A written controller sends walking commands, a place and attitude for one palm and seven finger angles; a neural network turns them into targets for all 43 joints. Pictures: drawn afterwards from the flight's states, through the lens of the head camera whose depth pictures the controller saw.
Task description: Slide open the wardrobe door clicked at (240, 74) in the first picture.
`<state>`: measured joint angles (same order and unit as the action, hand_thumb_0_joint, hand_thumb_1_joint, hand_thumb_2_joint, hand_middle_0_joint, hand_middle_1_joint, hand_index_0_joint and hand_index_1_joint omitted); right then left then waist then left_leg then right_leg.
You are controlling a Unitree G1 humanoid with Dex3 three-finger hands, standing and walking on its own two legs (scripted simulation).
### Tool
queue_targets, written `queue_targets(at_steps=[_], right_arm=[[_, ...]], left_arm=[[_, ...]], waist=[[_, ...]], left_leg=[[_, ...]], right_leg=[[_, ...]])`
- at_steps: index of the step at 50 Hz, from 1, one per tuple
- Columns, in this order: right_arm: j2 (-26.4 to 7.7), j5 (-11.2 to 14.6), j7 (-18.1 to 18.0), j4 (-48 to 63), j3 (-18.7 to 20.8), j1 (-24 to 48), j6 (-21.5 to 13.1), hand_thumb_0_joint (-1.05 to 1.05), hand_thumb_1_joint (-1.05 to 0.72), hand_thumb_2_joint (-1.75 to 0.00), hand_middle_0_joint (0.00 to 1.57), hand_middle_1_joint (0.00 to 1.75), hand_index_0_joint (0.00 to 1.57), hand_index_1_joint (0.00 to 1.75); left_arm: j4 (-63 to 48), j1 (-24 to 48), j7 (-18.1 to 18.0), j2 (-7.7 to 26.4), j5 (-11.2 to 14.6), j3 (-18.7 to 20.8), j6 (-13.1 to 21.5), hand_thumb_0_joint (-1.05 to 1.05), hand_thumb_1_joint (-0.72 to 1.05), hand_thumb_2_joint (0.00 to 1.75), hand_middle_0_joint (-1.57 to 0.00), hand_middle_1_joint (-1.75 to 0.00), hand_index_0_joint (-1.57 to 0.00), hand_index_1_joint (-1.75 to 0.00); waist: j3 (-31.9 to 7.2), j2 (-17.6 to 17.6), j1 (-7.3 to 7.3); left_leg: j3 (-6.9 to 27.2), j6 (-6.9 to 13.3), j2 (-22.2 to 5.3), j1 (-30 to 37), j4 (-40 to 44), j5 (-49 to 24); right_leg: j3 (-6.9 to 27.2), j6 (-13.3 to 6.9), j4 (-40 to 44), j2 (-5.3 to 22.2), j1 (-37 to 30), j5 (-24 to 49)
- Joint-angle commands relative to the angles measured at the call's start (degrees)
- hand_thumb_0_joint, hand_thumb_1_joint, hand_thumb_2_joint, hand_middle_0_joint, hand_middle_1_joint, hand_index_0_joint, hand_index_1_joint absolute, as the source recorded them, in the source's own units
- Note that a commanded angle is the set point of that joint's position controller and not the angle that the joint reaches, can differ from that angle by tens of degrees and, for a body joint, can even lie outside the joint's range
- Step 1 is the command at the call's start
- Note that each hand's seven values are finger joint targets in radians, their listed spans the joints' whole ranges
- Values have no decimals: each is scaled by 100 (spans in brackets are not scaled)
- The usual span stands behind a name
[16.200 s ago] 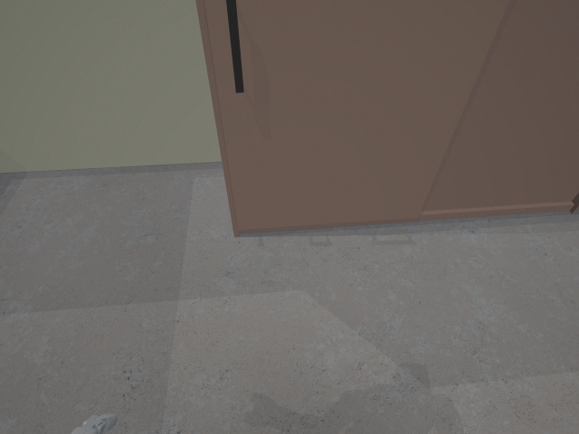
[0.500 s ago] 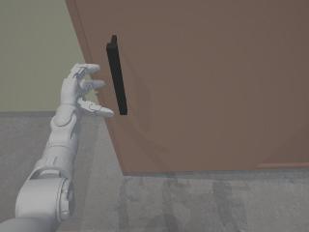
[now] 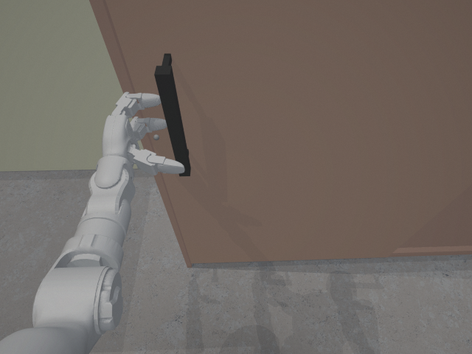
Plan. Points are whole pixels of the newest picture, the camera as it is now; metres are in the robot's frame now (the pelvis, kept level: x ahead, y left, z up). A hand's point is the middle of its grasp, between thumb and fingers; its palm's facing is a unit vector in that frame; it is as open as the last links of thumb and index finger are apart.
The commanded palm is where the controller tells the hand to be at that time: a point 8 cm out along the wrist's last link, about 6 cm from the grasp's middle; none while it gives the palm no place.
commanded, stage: slide the fingers in behind the handle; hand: left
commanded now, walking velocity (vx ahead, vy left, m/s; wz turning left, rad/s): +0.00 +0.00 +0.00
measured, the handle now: (177, 122) +0.50 +0.11 +0.11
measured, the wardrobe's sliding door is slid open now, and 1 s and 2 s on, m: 0.00 0.00 0.00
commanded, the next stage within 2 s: grip the handle and tug to test in 1.84 s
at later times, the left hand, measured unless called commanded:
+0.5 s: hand (167, 140) +0.44 +0.12 +0.12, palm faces +0.01 -1.00 +0.01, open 14.0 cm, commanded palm +0.41 +0.17 +0.12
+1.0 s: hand (175, 142) +0.44 +0.10 +0.12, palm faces +0.00 -1.00 +0.01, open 14.0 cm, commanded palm +0.41 +0.15 +0.12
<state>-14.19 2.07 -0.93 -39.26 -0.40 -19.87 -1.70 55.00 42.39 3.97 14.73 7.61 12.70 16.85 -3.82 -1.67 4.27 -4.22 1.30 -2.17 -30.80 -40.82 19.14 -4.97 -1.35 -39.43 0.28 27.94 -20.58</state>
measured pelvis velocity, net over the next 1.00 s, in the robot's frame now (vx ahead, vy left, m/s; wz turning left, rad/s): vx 0.00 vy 0.00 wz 0.00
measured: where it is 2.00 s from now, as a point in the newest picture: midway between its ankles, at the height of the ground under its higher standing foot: outside the picture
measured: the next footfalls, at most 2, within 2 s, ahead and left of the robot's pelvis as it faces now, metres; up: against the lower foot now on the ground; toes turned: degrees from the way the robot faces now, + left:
none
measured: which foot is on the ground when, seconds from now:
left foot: down 0.00-1.00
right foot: down 0.00-1.00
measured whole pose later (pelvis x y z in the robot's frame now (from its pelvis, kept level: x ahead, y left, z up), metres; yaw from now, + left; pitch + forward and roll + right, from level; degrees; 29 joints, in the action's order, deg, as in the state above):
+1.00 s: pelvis +0.00 +0.00 +0.00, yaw +0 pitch +8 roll -1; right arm -13.9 1.9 -0.4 -38.5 -0.1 -18.8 -1.8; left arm 49.8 39.2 0.4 10.0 7.3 8.8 16.1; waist -4.0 -1.6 3.9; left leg -4.3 1.1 -2.1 -29.3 -39.9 18.7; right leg -4.7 -1.5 -38.9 0.2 26.7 -20.3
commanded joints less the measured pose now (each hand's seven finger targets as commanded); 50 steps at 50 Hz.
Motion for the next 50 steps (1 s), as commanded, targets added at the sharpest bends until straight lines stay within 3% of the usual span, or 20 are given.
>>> queue_targets(at_steps=[1,2,5,8,12,15,18,20,23,26,29,31,33,35,36,39,41,44,45,50], right_arm=[[-846,-10,-57,506,276,-362,-219,0,-90,-90,20,30,20,30],[-817,-7,-43,501,265,-327,-226,0,-90,-90,20,30,20,30],[-843,-12,-41,483,264,-364,-226,0,-90,-90,20,30,20,30],[-840,-6,-26,524,266,-309,-241,0,-90,-90,20,30,20,30],[-855,-1,-22,568,262,-297,-212,0,-90,-90,20,30,20,30],[-858,1,-33,614,265,-276,-180,0,-90,-90,20,30,20,30],[-799,-3,6,690,274,-225,-190,0,-90,-90,20,30,20,30],[-800,-3,19,719,280,-225,-199,0,-90,-90,20,30,20,30],[-811,3,19,693,295,-211,-185,0,-90,-90,20,30,20,30],[-798,4,-4,705,283,-163,-162,0,-90,-90,20,30,20,30],[-754,-5,-1,689,286,-122,-187,0,-90,-90,20,30,20,30],[-759,-7,5,691,290,-130,-209,0,-90,-90,20,30,20,30],[-767,-5,-10,646,284,-126,-212,0,-90,-90,20,30,20,30],[-782,-6,-16,642,270,-144,-215,0,-90,-90,20,30,20,30],[-780,-5,-18,641,273,-117,-213,0,-90,-90,20,30,20,30],[-735,-5,-2,673,264,-84,-220,0,-90,-90,20,30,20,30],[-743,-20,20,671,273,-107,-226,0,-90,-90,20,30,20,30],[-728,-21,31,682,276,-89,-246,0,-90,-90,20,30,20,30],[-760,-29,29,667,289,-139,-233,0,-90,-90,20,30,20,30],[-768,-42,13,627,283,-151,-211,0,-90,-90,20,30,20,30]], left_arm=[[-1386,3105,38,1010,25,72,464,0,-50,30,-30,-120,-30,-120],[-1327,3026,51,842,26,-52,469,0,-50,30,-30,-120,-30,-120],[-1133,2945,57,875,60,-7,498,0,-50,30,-30,-120,-30,-120],[-1225,2930,55,792,66,-62,522,0,-50,30,-30,-120,-30,-120],[-1147,2541,53,980,98,138,470,0,-50,30,-30,-120,-30,-120],[-1177,2479,26,1126,45,225,419,0,-50,30,-30,-120,-30,-120],[-1618,2372,-25,842,36,49,448,0,-50,30,-30,-120,-30,-120],[-1654,2207,-62,668,75,-54,426,0,-50,30,-30,-120,-30,-120],[-1734,2143,-116,836,70,72,378,0,-50,30,-30,-120,-30,-120],[-1730,2107,-175,894,20,116,305,0,-50,30,-30,-120,-30,-120],[-1958,2391,-213,630,-41,-140,329,0,-50,30,-30,-120,-30,-120],[-1994,2204,-225,579,2,-136,345,0,-50,30,-30,-120,-30,-120],[-1871,2339,-224,593,53,-131,322,0,-50,30,-30,-120,-30,-120],[-1699,2334,-226,555,38,-170,279,0,-50,30,-30,-120,-30,-120],[-1615,2211,-237,657,25,-50,254,0,-50,30,-30,-120,-30,-120],[-1783,2350,-244,404,-9,-275,256,0,-50,30,-30,-120,-30,-120],[-1812,2207,-263,473,-8,-192,296,0,-50,30,-30,-120,-30,-120],[-1888,2303,-294,269,13,-349,315,0,-50,30,-30,-120,-30,-120],[-1788,2208,-320,378,21,-240,311,0,-50,30,-30,-120,-30,-120],[-1724,2394,-429,497,-62,-185,284,0,-50,30,-30,-120,-30,-120]], waist=[[-2116,16,174],[-2089,-153,171],[-1877,263,193],[-2005,62,159],[-1983,328,54],[-1870,294,25],[-2096,7,-30],[-2073,155,2],[-1948,376,-23],[-1791,395,-25],[-1843,31,30],[-1972,138,-10],[-1866,404,70],[-1679,431,89],[-1707,401,10],[-1851,130,43],[-1937,130,-21],[-1905,194,31],[-1888,477,23],[-1791,386,48]], left_leg=[[430,64,201,1530,355,-1515],[414,51,201,1594,330,-1563],[431,75,198,1391,345,-1430],[432,54,209,1487,354,-1408],[387,77,222,1301,368,-1446],[343,98,246,1129,390,-1325],[344,71,231,1408,386,-1581],[345,79,216,1452,359,-1647],[319,86,229,1263,421,-1518],[284,105,240,1194,440,-1425],[297,81,235,1404,448,-1398],[332,77,228,1485,414,-1549],[324,86,227,1373,438,-1357],[331,94,238,1275,480,-1254],[317,88,245,1231,482,-1261],[305,76,251,1399,450,-1385],[326,70,247,1422,426,-1506],[340,59,240,1441,439,-1495],[366,75,230,1362,433,-1484],[353,76,237,1270,464,-1292]], right_leg=[[301,40,435,-236,-363,2021],[302,32,439,-239,-288,2039],[272,42,463,-249,-308,1951],[278,34,442,-248,-283,1936],[296,45,442,-247,-516,2107],[330,53,469,-217,-613,2057],[304,30,422,-233,-576,2210],[276,38,434,-251,-564,2232],[312,58,478,-241,-729,2274],[336,74,524,-222,-725,2235],[328,53,527,-220,-554,2116],[307,40,501,-234,-620,2218],[322,74,560,-235,-621,2121],[304,71,588,-218,-599,2010],[324,69,576,-210,-633,2035],[313,53,542,-208,-572,2116],[301,40,505,-218,-619,2198],[281,43,501,-233,-584,2183],[265,51,509,-235,-640,2160],[301,60,546,-212,-586,1972]])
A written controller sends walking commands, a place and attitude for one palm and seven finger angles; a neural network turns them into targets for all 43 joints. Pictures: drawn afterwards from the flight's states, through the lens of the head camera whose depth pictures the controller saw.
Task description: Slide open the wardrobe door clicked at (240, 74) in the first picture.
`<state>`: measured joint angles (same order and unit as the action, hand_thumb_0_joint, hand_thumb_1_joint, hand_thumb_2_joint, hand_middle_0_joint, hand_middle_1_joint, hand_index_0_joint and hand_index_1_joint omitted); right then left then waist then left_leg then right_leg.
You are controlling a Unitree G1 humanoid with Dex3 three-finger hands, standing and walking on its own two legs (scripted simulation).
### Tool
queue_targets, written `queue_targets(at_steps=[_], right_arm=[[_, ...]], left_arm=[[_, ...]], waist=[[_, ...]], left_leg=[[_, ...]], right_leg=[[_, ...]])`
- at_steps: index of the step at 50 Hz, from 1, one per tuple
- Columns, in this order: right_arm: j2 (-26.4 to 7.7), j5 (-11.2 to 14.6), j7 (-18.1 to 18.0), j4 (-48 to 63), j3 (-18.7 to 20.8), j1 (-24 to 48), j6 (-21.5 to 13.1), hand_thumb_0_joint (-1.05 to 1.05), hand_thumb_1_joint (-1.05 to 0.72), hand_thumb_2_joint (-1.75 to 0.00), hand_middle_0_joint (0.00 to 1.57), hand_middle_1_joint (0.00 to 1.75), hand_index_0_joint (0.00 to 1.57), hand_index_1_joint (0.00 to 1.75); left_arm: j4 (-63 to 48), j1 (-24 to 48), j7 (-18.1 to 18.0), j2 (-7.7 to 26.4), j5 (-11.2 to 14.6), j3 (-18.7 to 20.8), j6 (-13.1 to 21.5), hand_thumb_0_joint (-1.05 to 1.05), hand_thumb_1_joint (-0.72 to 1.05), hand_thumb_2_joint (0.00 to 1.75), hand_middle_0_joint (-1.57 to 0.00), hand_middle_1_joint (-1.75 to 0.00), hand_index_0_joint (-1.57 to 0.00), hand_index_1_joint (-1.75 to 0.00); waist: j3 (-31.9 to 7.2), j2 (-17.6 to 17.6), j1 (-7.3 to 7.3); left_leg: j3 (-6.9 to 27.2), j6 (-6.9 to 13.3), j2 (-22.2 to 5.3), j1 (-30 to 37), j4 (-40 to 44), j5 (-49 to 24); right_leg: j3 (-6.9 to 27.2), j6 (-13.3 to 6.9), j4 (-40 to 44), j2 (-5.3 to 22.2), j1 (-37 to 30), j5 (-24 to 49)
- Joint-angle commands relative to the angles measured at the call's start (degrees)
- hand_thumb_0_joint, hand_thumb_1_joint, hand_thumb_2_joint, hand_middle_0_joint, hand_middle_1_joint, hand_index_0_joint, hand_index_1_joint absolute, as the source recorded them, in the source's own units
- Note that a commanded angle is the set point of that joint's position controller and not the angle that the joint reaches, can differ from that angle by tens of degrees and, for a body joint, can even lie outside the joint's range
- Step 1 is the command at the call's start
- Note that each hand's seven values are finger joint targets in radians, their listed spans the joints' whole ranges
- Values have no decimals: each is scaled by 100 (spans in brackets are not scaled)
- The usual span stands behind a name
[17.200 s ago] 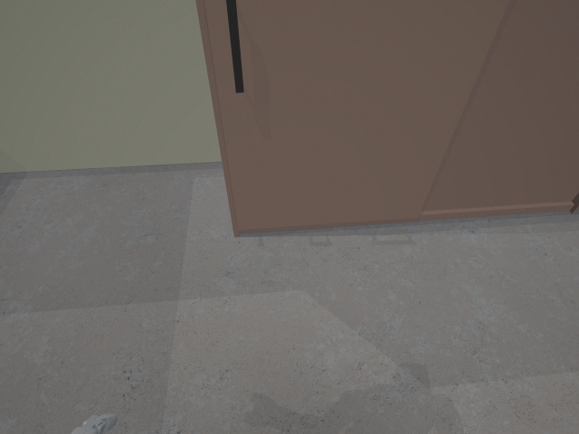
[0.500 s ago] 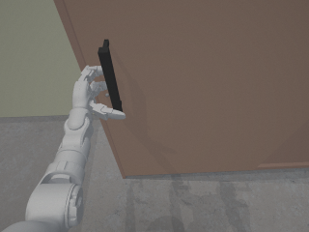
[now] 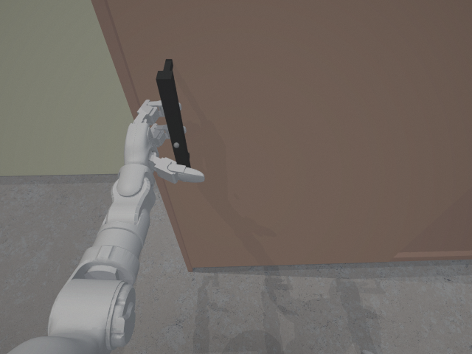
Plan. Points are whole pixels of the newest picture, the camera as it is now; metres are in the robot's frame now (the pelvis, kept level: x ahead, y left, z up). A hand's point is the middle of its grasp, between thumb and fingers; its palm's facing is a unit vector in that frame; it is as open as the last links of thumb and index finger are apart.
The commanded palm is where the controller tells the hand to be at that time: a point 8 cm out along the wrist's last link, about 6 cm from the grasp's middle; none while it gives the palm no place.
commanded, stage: slide the fingers in behind the handle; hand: left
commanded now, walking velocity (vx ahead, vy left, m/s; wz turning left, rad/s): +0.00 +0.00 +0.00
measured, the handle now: (178, 126) +0.50 +0.11 +0.11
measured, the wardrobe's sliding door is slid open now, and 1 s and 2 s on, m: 0.00 0.00 0.00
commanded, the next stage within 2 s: grip the handle and tug to test in 0.84 s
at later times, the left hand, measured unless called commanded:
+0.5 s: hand (181, 143) +0.44 +0.10 +0.12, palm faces +0.01 -1.00 +0.01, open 14.0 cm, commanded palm +0.42 +0.15 +0.11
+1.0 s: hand (184, 143) +0.45 +0.09 +0.11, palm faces +0.01 -1.00 +0.00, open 14.0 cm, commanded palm +0.42 +0.14 +0.11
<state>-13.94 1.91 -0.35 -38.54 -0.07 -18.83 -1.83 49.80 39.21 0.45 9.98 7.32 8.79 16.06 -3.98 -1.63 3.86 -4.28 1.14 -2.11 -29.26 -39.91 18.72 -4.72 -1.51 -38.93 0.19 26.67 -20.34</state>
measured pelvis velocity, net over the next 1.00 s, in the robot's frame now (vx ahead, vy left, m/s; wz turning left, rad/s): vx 0.00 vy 0.00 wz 0.00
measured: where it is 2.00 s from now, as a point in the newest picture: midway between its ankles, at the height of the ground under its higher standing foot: outside the picture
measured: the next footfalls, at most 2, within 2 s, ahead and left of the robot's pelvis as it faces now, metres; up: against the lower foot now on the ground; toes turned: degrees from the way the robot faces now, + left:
none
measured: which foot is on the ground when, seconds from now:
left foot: down 0.00-1.00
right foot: down 0.00-1.00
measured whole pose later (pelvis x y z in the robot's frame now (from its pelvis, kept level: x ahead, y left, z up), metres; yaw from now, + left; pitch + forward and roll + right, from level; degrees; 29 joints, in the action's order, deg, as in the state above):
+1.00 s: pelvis +0.00 +0.00 +0.00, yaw +0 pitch +8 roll -1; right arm -13.4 1.2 -0.2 -38.7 -0.2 -18.8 -1.7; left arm 50.9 40.8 -2.6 8.8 6.2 8.0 16.0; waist -3.6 -1.6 4.3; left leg -4.2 1.1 -2.1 -29.4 -39.7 18.4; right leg -4.6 -1.6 -38.7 0.1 26.9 -20.1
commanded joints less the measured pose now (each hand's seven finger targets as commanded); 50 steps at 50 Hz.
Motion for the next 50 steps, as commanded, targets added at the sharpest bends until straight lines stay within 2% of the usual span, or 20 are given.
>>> queue_targets(at_steps=[1,3,5,8,10,12,16,17,20,21,23,26,34,36,37,40,41,44,47,50], right_arm=[[-766,-21,-37,557,238,-217,-199,0,-90,-90,20,30,20,30],[-737,-25,-11,558,236,-215,-233,0,-90,-90,20,30,20,30],[-787,-48,-22,508,261,-299,-220,0,-90,-90,20,30,20,30],[-750,-47,-2,547,257,-263,-242,0,-90,-90,20,30,20,30],[-787,-59,-4,488,267,-348,-204,0,-90,-90,20,30,20,30],[-774,-60,-2,516,264,-319,-200,0,-90,-90,20,30,20,30],[-742,-58,18,557,269,-299,-203,0,-90,-90,20,30,20,30],[-731,-65,31,561,275,-305,-224,0,-90,-90,20,30,20,30],[-768,-79,35,555,300,-371,-199,0,-90,-90,20,30,20,30],[-746,-79,43,597,301,-318,-211,0,-90,-90,20,30,20,30],[-727,-57,58,600,285,-277,-216,0,-90,-90,20,30,20,30],[-750,-50,31,570,285,-289,-176,0,-90,-90,20,30,20,30],[-722,-61,17,542,284,-241,-240,0,-90,-90,20,30,20,30],[-736,-63,21,522,279,-247,-227,0,-90,-90,20,30,20,30],[-723,-46,25,521,270,-211,-220,0,-90,-90,20,30,20,30],[-766,-72,6,510,267,-275,-176,0,-90,-90,20,30,20,30],[-744,-69,1,561,255,-213,-171,0,-90,-90,20,30,20,30],[-722,-69,-8,543,234,-219,-175,0,-90,-90,20,30,20,30],[-727,-74,-20,548,239,-222,-191,0,-90,-90,20,30,20,30],[-724,-75,-18,521,257,-280,-214,0,-90,-90,20,30,20,30]], left_arm=[[-1310,2819,-88,900,-67,117,390,0,-50,30,-30,-120,-30,-120],[-1322,2892,-130,659,-60,-29,413,0,-50,30,-30,-120,-30,-120],[-1246,2786,-175,862,-55,150,443,0,-50,30,-30,-120,-30,-120],[-1243,2741,-172,590,-40,-20,408,0,-50,30,-30,-120,-30,-120],[-1008,2668,-192,771,-71,116,372,0,-50,30,-30,-120,-30,-120],[-1067,2687,-222,848,-90,203,357,0,-50,30,-30,-120,-30,-120],[-1316,2736,-212,666,-97,44,419,0,-50,30,-30,-120,-30,-120],[-1378,2736,-214,553,-69,-16,433,0,-50,30,-30,-120,-30,-120],[-1460,2438,-221,808,-66,195,462,0,-50,30,-30,-120,-30,-120],[-1581,2397,-221,700,-51,142,461,0,-50,30,-30,-120,-30,-120],[-1515,2350,-203,475,-63,-68,386,0,-50,30,-30,-120,-30,-120],[-1474,2447,-226,601,-123,-39,294,0,-50,30,-30,-120,-30,-120],[-1767,2690,-273,379,-50,-204,384,0,-50,30,-30,-120,-30,-120],[-1515,2533,-299,427,-79,-158,348,0,-50,30,-30,-120,-30,-120],[-1439,2637,-300,295,-104,-297,319,0,-50,30,-30,-120,-30,-120],[-1168,2588,-374,640,-152,7,252,0,-50,30,-30,-120,-30,-120],[-1106,2479,-377,620,-144,44,227,0,-50,30,-30,-120,-30,-120],[-1106,2841,-340,581,-167,-52,279,0,-50,30,-30,-120,-30,-120],[-1273,3015,-294,692,-95,44,426,0,-50,30,-30,-120,-30,-120],[-1337,2955,-248,612,-75,-36,542,0,-36,36,-32,-122,-32,-122]], waist=[[-1820,95,85],[-1848,21,100],[-1940,361,94],[-2011,244,97],[-1806,522,106],[-1859,410,70],[-1966,161,73],[-2023,196,90],[-2145,350,-1],[-2187,291,-7],[-1902,265,48],[-1714,320,92],[-2018,186,104],[-1862,397,112],[-1687,300,155],[-1643,575,101],[-1696,521,43],[-1626,421,121],[-1911,287,109],[-2056,267,111]], left_leg=[[360,73,232,1213,378,-1302],[398,53,222,1322,363,-1311],[426,64,199,1277,352,-1411],[364,56,217,1294,337,-1506],[387,67,202,1127,359,-1396],[346,76,226,1096,358,-1382],[340,63,215,1260,328,-1534],[348,61,208,1314,322,-1583],[347,60,189,1291,321,-1783],[320,64,200,1335,317,-1823],[305,64,204,1249,330,-1680],[328,80,205,1162,374,-1500],[414,41,180,1522,353,-1691],[405,55,186,1355,361,-1544],[394,50,191,1298,390,-1387],[381,81,214,1097,431,-1224],[350,77,234,1067,441,-1189],[340,80,243,1053,414,-1133],[339,78,244,1181,374,-1251],[374,66,225,1288,351,-1407]], right_leg=[[277,58,466,-200,-400,1976],[234,41,450,-222,-270,1886],[221,47,434,-234,-400,1952],[240,58,407,-237,-427,2144],[218,69,444,-233,-423,2029],[260,69,442,-224,-478,2086],[249,47,409,-234,-440,2165],[235,50,409,-245,-431,2191],[224,42,365,-250,-643,2384],[235,54,361,-251,-643,2460],[227,59,422,-248,-516,2342],[230,65,469,-235,-463,2185],[194,36,418,-252,-406,2181],[194,59,445,-244,-389,2097],[199,60,482,-240,-288,1957],[235,72,536,-206,-440,1872],[256,69,530,-201,-481,1879],[275,69,549,-199,-424,1877],[300,58,509,-203,-515,1994],[267,49,463,-215,-534,2061]])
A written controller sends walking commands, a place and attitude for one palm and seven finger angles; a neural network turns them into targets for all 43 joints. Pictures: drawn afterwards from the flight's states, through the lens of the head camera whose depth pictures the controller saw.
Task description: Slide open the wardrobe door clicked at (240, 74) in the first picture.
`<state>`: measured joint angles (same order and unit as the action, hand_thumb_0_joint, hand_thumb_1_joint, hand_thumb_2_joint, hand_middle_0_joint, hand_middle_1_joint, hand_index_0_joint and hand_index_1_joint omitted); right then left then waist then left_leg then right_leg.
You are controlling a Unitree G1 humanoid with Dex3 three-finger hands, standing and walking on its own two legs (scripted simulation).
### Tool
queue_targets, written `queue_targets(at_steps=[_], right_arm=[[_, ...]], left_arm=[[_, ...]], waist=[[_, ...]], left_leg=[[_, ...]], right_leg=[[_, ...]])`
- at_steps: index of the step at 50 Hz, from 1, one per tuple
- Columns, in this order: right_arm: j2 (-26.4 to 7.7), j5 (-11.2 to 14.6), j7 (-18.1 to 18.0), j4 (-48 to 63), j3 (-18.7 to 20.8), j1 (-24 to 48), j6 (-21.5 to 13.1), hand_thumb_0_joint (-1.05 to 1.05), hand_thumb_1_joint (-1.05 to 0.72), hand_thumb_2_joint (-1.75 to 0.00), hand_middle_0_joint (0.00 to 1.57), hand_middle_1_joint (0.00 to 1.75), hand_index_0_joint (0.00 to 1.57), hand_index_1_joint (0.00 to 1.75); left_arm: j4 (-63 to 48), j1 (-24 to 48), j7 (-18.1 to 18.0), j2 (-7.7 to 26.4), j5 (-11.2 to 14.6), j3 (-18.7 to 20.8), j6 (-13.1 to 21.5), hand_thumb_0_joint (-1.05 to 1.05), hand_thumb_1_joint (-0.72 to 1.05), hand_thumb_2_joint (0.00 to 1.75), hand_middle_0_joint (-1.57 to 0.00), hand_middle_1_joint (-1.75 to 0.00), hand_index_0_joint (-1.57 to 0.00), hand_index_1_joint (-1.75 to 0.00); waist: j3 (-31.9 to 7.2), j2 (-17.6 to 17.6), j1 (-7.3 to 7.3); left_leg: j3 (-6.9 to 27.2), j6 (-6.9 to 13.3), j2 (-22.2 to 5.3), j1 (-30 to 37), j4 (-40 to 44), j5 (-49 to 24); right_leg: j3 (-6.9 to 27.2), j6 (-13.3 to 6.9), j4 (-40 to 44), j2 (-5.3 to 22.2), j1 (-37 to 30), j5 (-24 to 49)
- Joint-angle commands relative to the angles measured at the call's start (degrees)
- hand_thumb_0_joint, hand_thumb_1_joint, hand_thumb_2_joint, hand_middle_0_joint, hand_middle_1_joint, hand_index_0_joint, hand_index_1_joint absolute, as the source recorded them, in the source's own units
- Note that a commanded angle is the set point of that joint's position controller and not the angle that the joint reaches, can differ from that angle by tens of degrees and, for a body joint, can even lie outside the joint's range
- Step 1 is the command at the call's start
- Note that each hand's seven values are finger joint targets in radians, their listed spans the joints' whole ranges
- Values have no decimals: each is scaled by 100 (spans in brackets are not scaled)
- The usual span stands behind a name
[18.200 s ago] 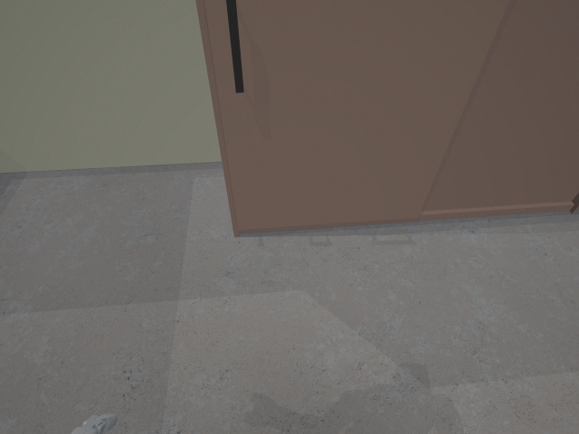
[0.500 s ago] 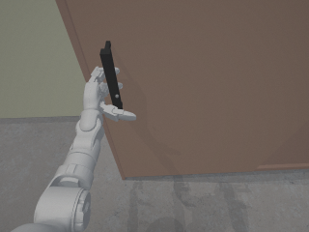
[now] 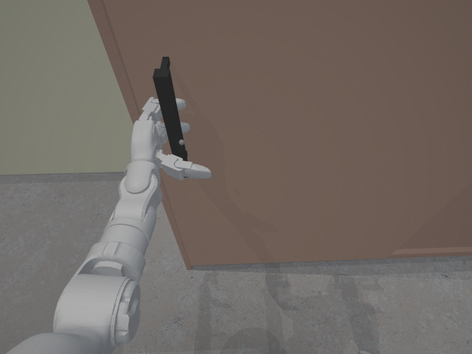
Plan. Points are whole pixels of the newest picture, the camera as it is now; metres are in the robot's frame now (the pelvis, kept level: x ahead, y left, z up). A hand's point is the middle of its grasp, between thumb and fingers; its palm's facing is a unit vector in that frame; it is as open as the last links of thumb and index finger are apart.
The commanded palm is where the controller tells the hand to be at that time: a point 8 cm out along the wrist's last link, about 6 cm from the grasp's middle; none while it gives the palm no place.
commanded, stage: grip the handle and tug to test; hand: left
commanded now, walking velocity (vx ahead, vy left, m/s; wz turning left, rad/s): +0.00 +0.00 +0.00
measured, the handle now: (175, 124) +0.50 +0.11 +0.11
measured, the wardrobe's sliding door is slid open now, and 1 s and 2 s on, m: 0.00 0.00 0.00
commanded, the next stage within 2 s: tug the door sideways, standing still in 1.36 s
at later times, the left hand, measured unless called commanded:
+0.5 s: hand (184, 140) +0.45 +0.09 +0.11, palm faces +0.01 -1.00 +0.00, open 7.5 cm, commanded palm +0.42 +0.14 +0.11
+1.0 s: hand (184, 141) +0.45 +0.09 +0.11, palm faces +0.01 -1.00 +0.00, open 5.7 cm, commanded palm +0.42 +0.14 +0.11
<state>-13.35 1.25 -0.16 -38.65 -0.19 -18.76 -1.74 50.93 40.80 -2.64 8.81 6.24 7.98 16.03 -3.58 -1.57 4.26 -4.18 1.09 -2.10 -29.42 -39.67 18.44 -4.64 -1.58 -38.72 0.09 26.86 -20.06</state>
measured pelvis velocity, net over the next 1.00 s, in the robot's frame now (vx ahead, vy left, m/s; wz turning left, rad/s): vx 0.00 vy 0.00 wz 0.01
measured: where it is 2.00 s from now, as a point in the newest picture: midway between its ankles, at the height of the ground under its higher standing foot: outside the picture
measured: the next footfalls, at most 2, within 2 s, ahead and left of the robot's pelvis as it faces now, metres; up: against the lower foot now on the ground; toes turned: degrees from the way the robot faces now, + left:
none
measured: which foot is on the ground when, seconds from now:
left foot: down 0.00-1.00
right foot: down 0.00-1.00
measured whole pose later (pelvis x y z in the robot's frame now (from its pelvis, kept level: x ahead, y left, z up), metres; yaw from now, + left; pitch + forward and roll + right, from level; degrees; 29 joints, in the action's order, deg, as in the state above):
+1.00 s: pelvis +0.00 +0.00 +0.00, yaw +1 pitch +8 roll -1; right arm -13.6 1.2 -0.2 -39.2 0.1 -18.6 -1.2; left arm 51.5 41.1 -2.8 7.8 6.2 6.7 16.8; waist -3.9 -1.9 3.7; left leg -3.5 1.0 -1.8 -29.5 -39.7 18.7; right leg -5.1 -1.6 -38.7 0.2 26.7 -20.5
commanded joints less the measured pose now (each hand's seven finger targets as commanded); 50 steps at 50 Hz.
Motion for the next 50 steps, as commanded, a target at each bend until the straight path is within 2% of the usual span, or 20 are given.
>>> queue_targets(at_steps=[1,3,5,7,9,15,17,21,22,25,26,27,31,32,34,37,40,43,44,50], right_arm=[[-772,0,-23,535,263,-248,-235,0,-90,-90,20,30,20,30],[-773,1,-2,493,269,-280,-238,0,-90,-90,20,30,20,30],[-838,-11,-14,477,289,-376,-197,0,-90,-90,20,30,20,30],[-816,3,-3,532,291,-316,-196,0,-90,-90,20,30,20,30],[-816,-3,-1,511,298,-343,-193,0,-90,-90,20,30,20,30],[-806,-41,9,507,314,-404,-183,0,-90,-90,20,30,20,30],[-789,-28,25,535,304,-350,-193,0,-90,-90,20,30,20,30],[-803,-25,27,550,317,-371,-164,0,-90,-90,20,30,20,30],[-817,-15,16,562,318,-356,-149,0,-90,-90,20,30,20,30],[-774,-9,22,595,311,-328,-146,0,-90,-90,20,30,20,30],[-781,3,21,595,311,-305,-144,0,-90,-90,20,30,20,30],[-774,-3,27,604,314,-282,-144,0,-90,-90,20,30,20,30],[-766,-2,14,572,306,-268,-162,0,-90,-90,20,30,20,30],[-780,-9,7,534,316,-287,-160,0,-90,-90,20,30,20,30],[-774,-14,13,559,305,-271,-162,0,-90,-90,20,30,20,30],[-790,-11,-14,533,289,-255,-144,0,-90,-90,20,30,20,30],[-775,-11,-36,498,278,-283,-127,0,-90,-90,20,30,20,30],[-776,-13,-39,493,278,-265,-140,0,-90,-90,20,30,20,30],[-760,-10,-28,499,277,-254,-149,0,-90,-90,20,30,20,30],[-803,-12,-47,490,275,-288,-129,0,-90,-90,20,30,20,30]], left_arm=[[-1404,2693,77,634,15,-27,543,0,-31,38,-32,-123,-32,-123],[-1227,2729,90,492,13,-145,488,0,-22,42,-33,-124,-33,-124],[-1023,2506,54,783,-12,105,427,0,-13,46,-34,-125,-34,-125],[-1160,2596,47,621,25,-2,370,0,-3,50,-35,-127,-35,-127],[-1278,2747,1,715,23,92,367,0,6,54,-36,-128,-36,-128],[-1422,2695,-82,781,-44,123,519,0,34,66,-39,-132,-39,-132],[-1480,2587,-63,651,-68,26,518,0,43,70,-40,-133,-40,-133],[-1416,2307,-7,720,-30,119,416,0,62,78,-42,-136,-42,-136],[-1397,2209,-2,823,-7,220,375,0,67,80,-43,-137,-43,-137],[-1591,2294,35,549,-3,-47,352,0,81,86,-44,-139,-44,-139],[-1613,2191,30,648,8,57,349,0,85,88,-44,-139,-44,-139],[-1708,2292,37,535,8,-63,344,0,90,90,-45,-140,-45,-140],[-1693,2513,-17,393,7,-207,346,0,90,90,-45,-140,-45,-140],[-1712,2631,-36,491,-28,-161,368,0,90,90,-45,-140,-45,-140],[-1658,2417,-38,482,-41,-142,368,0,90,90,-45,-140,-45,-140],[-1455,2589,-22,599,-42,-76,353,0,90,90,-45,-140,-45,-140],[-1369,2873,14,531,-62,-192,369,0,90,90,-45,-140,-45,-140],[-1330,2826,5,632,-54,-59,399,0,90,90,-45,-140,-45,-140],[-1327,2796,17,468,-30,-179,396,0,90,90,-45,-140,-45,-140],[-1012,2687,14,732,-16,51,417,0,90,90,-45,-140,-45,-140]], waist=[[-2053,75,61],[-1918,127,123],[-1865,519,69],[-1905,415,88],[-1973,265,69],[-2034,477,67],[-2061,224,49],[-2094,310,-10],[-2058,480,-22],[-1995,329,37],[-1965,319,-21],[-1945,272,43],[-1817,247,100],[-1853,365,141],[-1977,282,51],[-1823,447,108],[-1769,303,168],[-1967,217,94],[-1943,263,141],[-1804,569,95]], left_leg=[[358,59,216,1358,318,-1421],[371,53,217,1307,310,-1331],[378,76,208,1119,353,-1288],[336,81,233,1136,370,-1247],[347,71,227,1213,349,-1373],[335,95,218,1216,325,-1519],[315,77,217,1318,303,-1601],[286,81,224,1251,320,-1676],[276,91,224,1192,321,-1670],[264,98,226,1274,332,-1721],[280,89,218,1255,328,-1760],[267,91,222,1309,320,-1731],[334,87,215,1354,339,-1515],[349,91,211,1370,331,-1538],[343,77,225,1371,337,-1554],[341,93,231,1243,350,-1383],[341,93,238,1252,350,-1353],[370,79,248,1318,325,-1413],[356,84,245,1342,320,-1432],[358,98,246,1070,363,-1154]], right_leg=[[253,47,423,-218,-442,2056],[230,60,439,-225,-311,1970],[221,66,467,-221,-469,1933],[243,81,486,-214,-472,1969],[239,60,451,-219,-469,2048],[253,75,426,-221,-600,2206],[246,63,400,-226,-510,2276],[256,66,411,-221,-673,2424],[258,73,428,-222,-735,2473],[247,73,451,-215,-711,2503],[244,63,435,-221,-705,2526],[249,77,455,-223,-639,2514],[234,73,491,-224,-447,2202],[234,74,479,-222,-462,2228],[235,60,451,-216,-528,2242],[251,82,494,-206,-499,2140],[260,76,511,-183,-461,2093],[267,58,466,-193,-461,2117],[251,70,478,-198,-433,2152],[266,79,528,-180,-538,1916]])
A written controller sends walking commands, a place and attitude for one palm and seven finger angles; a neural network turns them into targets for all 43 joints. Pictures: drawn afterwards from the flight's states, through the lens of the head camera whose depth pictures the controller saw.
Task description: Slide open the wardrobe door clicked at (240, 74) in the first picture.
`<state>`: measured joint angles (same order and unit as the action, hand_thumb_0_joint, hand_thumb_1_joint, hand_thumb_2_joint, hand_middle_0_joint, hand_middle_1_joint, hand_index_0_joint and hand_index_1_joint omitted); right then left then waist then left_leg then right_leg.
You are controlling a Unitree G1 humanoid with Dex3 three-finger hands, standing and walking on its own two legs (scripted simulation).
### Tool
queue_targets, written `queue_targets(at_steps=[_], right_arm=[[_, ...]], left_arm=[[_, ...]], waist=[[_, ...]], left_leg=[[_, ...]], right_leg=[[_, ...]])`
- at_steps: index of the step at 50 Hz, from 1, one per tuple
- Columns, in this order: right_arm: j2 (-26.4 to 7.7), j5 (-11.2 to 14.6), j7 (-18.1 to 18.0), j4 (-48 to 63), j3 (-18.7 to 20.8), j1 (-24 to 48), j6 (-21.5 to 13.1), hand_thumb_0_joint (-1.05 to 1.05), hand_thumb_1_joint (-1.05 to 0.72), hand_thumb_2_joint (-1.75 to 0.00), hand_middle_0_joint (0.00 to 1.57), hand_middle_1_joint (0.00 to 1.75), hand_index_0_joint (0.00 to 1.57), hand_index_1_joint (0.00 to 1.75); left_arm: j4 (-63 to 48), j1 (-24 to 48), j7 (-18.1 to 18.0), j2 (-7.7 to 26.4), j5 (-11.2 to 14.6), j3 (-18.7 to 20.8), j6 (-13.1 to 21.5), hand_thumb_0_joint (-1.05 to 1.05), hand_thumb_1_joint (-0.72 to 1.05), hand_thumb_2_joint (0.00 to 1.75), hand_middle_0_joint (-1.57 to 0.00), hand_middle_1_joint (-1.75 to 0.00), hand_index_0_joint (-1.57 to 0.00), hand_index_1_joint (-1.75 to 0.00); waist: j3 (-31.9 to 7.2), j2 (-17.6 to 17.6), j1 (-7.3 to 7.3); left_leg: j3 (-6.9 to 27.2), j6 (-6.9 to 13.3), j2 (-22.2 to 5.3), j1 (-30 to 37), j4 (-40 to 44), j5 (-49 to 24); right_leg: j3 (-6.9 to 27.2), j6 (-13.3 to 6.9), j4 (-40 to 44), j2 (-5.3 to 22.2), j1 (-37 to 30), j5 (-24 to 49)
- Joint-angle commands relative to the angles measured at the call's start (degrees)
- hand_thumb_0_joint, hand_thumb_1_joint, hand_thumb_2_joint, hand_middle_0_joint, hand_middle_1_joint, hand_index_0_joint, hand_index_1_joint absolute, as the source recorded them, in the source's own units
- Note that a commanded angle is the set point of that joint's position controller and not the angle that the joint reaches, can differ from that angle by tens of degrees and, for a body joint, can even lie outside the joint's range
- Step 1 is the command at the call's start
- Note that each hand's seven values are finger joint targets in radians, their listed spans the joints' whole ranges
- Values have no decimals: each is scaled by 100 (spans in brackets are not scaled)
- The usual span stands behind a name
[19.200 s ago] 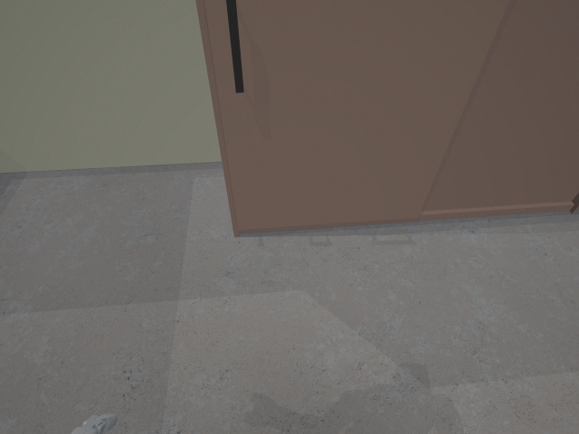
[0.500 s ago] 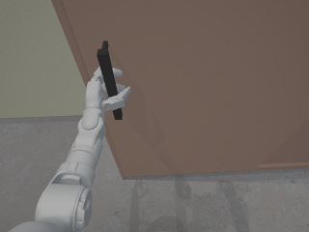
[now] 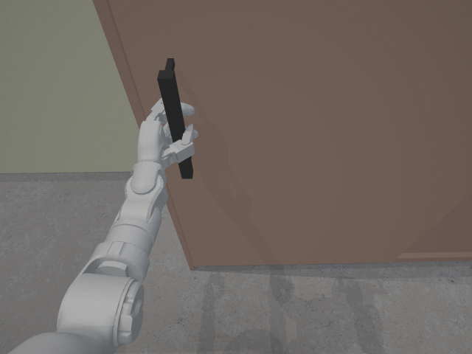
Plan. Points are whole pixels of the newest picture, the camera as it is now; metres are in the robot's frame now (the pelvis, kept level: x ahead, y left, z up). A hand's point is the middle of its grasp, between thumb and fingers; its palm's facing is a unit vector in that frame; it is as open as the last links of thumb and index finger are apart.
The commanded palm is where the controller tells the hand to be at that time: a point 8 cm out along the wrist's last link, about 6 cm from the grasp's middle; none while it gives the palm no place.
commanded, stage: grip the handle and tug to test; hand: left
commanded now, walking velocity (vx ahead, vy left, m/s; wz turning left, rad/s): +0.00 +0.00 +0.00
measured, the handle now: (179, 125) +0.50 +0.11 +0.11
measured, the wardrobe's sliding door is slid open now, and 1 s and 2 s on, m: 0.00 0.00 0.00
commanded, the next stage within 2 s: tug the door sideways, standing still in 0.36 s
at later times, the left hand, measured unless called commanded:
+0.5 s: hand (188, 144) +0.44 +0.08 +0.11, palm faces -0.01 -1.00 +0.01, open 5.7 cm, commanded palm +0.41 +0.13 +0.11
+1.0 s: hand (191, 143) +0.44 +0.08 +0.11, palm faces +0.06 -1.00 -0.02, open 5.8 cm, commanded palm +0.42 +0.07 +0.11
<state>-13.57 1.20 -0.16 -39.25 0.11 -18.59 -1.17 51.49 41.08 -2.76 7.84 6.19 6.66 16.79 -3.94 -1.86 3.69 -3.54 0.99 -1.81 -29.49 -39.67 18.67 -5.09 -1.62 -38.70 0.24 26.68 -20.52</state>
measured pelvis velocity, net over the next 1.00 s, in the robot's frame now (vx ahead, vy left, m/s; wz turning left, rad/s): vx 0.02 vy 0.00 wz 0.04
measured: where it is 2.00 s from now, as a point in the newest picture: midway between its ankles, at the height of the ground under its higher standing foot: outside the picture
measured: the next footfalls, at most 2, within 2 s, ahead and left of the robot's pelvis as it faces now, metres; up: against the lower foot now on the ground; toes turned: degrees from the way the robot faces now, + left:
none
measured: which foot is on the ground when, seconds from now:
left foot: down 0.00-1.00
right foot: down 0.00-1.00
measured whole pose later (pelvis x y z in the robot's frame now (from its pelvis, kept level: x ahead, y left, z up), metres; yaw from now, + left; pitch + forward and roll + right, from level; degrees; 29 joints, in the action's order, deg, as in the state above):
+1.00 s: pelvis +0.02 +0.00 +0.00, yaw +2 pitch +9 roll -1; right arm -12.5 0.4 1.8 -39.1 1.0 -18.4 -1.6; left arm 41.4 37.3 -10.7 3.9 7.1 -1.4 11.0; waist -4.3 -2.7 1.4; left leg -1.6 1.0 -0.7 -29.3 -40.7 20.2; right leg -6.8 -1.3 -39.0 1.1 25.2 -22.4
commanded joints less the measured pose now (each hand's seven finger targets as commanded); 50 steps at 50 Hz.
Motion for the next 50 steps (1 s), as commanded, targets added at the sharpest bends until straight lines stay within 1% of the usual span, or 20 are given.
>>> queue_targets(at_steps=[1,3,7,10,11,14,15,17,20,23,24,25,27,28,33,35,38,44,48,50], right_arm=[[-762,3,-36,589,227,-266,-198,0,-90,-90,20,30,20,30],[-750,6,-26,585,223,-259,-211,0,-90,-90,20,30,20,30],[-771,-2,2,664,240,-264,-225,0,-90,-90,20,30,20,30],[-779,-3,14,735,266,-250,-221,0,-90,-90,20,30,20,30],[-758,13,25,771,246,-194,-227,0,-90,-90,20,30,20,30],[-743,19,46,843,252,-155,-237,0,-90,-90,20,30,20,30],[-763,12,44,849,268,-180,-221,0,-90,-90,20,30,20,30],[-730,19,77,956,281,-109,-236,0,-90,-90,20,30,20,30],[-734,21,76,967,295,-124,-202,0,-90,-90,20,30,20,30],[-702,23,93,997,311,-96,-195,0,-90,-90,20,30,20,30],[-722,19,75,954,302,-121,-171,0,-90,-90,20,30,20,30],[-723,18,46,889,312,-164,-134,0,-90,-90,20,30,20,30],[-698,8,31,780,326,-205,-124,0,-90,-90,20,30,20,30],[-689,-3,30,745,342,-224,-119,0,-90,-90,20,30,20,30],[-650,-45,66,651,343,-257,-115,0,-90,-90,20,30,20,30],[-646,-63,77,633,348,-275,-113,0,-90,-90,20,30,20,30],[-629,-75,106,635,341,-210,-148,0,-90,-90,20,30,20,30],[-615,-75,152,599,310,-171,-205,0,-90,-90,20,30,20,30],[-602,-85,183,576,312,-192,-274,0,-90,-90,20,30,20,30],[-598,-98,206,527,306,-256,-296,0,-90,-90,20,30,20,30]], left_arm=[[-1177,2681,49,701,-4,73,358,0,90,90,-45,-140,-45,-140],[-1165,2662,64,620,-9,13,356,0,90,90,-45,-140,-45,-140],[-1336,2238,64,647,39,90,351,0,90,90,-45,-140,-45,-140],[-1560,1784,83,748,60,210,333,0,90,90,-45,-140,-45,-140],[-1675,1694,100,655,68,127,317,0,90,90,-45,-140,-45,-140],[-1942,1403,115,532,97,66,225,0,90,90,-45,-140,-45,-140],[-1956,1257,100,670,81,166,214,0,90,90,-45,-140,-45,-140],[-2367,830,107,532,84,86,170,0,90,90,-45,-140,-45,-140],[-2613,674,96,460,72,-32,35,0,90,90,-45,-140,-45,-140],[-3029,546,61,389,39,-103,-94,0,90,90,-45,-140,-45,-140],[-2985,823,42,438,25,-107,-158,0,90,90,-45,-140,-45,-140],[-2912,1189,14,303,-2,-301,-210,0,90,90,-45,-140,-45,-140],[-2883,1820,-62,138,-37,-447,-286,0,90,90,-45,-140,-45,-140],[-2860,1869,-89,82,-49,-467,-310,0,90,90,-45,-140,-45,-140],[-2733,1852,-151,-477,-76,-938,-405,0,90,90,-45,-140,-45,-140],[-2717,1984,-168,-670,-94,-1141,-386,0,90,90,-45,-140,-45,-140],[-2832,2218,-208,-825,-145,-1335,-294,0,90,90,-45,-140,-45,-140],[-2507,2403,-225,-1242,-156,-1745,-196,0,90,90,-45,-140,-45,-140],[-2634,2707,-274,-1455,-182,-1983,-81,0,90,90,-45,-140,-45,-140],[-2507,2724,-293,-1605,-183,-2129,-80,0,90,90,-45,-140,-45,-140]], waist=[[-1807,391,153],[-1787,225,136],[-1884,479,63],[-2023,499,-59],[-1972,354,-75],[-1877,362,-105],[-1866,436,-148],[-2018,380,-246],[-1924,414,-187],[-1976,222,-211],[-1892,336,-109],[-1749,423,48],[-1691,401,190],[-1795,218,176],[-2058,168,226],[-2045,387,307],[-2203,96,301],[-1923,227,394],[-2143,48,417],[-2071,227,483]], left_leg=[[292,99,219,1141,383,-1179],[304,84,224,1193,360,-1222],[283,96,209,1151,385,-1304],[231,98,203,1160,394,-1465],[213,93,208,1171,412,-1476],[182,89,195,1191,427,-1582],[186,95,186,1164,427,-1644],[154,94,181,1284,437,-1927],[130,92,153,1358,414,-2175],[137,86,124,1564,389,-2563],[143,85,120,1553,378,-2534],[158,99,113,1570,353,-2504],[235,94,100,1656,308,-2554],[234,87,107,1763,264,-2653],[359,43,92,2042,169,-2937],[403,62,93,2057,148,-2874],[480,29,86,2221,125,-2875],[587,16,68,2125,134,-2436],[677,-2,52,2305,111,-2512],[722,11,33,2281,91,-2551]], right_leg=[[302,78,508,-201,-451,1947],[294,54,489,-212,-376,1938],[278,63,484,-225,-552,2044],[290,54,472,-217,-793,2226],[293,51,472,-216,-774,2270],[269,51,480,-235,-807,2374],[270,42,484,-226,-893,2406],[267,35,428,-238,-1027,2691],[246,57,442,-221,-1059,2896],[253,56,414,-230,-1036,3139],[245,72,435,-234,-990,3168],[245,96,475,-226,-895,3136],[232,103,466,-242,-662,3088],[248,97,450,-239,-598,3115],[159,88,378,-229,-412,3046],[134,93,381,-229,-381,2989],[121,69,318,-229,-208,2806],[78,54,338,-247,76,2378],[59,39,274,-247,192,2248],[39,48,272,-249,231,2242]])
